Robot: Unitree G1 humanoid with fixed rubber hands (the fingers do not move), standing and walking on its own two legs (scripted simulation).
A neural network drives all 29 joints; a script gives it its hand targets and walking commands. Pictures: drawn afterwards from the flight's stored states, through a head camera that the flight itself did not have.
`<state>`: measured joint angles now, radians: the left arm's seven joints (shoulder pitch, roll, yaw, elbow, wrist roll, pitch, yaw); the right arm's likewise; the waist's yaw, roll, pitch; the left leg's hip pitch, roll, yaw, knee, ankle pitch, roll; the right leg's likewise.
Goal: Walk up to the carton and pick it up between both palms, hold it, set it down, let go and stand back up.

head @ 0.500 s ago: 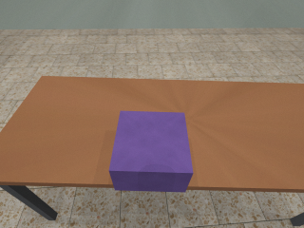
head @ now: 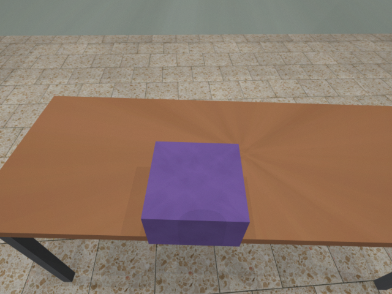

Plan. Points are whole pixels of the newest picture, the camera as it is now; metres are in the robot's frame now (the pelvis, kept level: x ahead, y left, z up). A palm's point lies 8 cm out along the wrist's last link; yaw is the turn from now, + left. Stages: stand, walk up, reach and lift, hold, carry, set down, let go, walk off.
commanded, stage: stand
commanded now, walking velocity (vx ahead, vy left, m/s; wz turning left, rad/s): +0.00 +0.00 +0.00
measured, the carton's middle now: (195, 191) +0.40 +0.00 -0.08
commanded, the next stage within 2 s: none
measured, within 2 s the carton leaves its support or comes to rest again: neither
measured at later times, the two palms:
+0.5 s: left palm out of the picture +0.04 +0.28 -0.13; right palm out of the picture +0.03 -0.29 -0.13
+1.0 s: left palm out of the picture +0.05 +0.29 -0.13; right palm out of the picture +0.05 -0.29 -0.12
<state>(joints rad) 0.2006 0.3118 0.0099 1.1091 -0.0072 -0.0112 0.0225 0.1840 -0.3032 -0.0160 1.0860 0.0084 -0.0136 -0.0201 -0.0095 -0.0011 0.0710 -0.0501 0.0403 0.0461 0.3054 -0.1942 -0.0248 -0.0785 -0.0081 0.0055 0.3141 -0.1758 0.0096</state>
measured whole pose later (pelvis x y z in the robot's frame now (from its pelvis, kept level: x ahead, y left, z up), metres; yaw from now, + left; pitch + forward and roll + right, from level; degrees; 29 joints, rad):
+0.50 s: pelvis +0.00 +0.00 +0.00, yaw +0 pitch -3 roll +0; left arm 0.20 0.31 0.01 1.11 -0.01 -0.01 0.02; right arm 0.21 -0.31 -0.02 1.10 0.00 -0.01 -0.02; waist -0.01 -0.01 0.07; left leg -0.05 0.04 0.05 0.31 -0.20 -0.03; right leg -0.08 -0.01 0.01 0.32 -0.18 0.01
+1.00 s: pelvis +0.00 +0.00 +0.00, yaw -1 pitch -3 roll +0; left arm 0.18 0.33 0.02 1.11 -0.01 -0.02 0.02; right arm 0.18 -0.32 -0.02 1.09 0.00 -0.02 -0.02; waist 0.00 -0.01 0.06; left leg -0.04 0.04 0.07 0.30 -0.20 -0.02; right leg -0.08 -0.01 0.01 0.32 -0.18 0.01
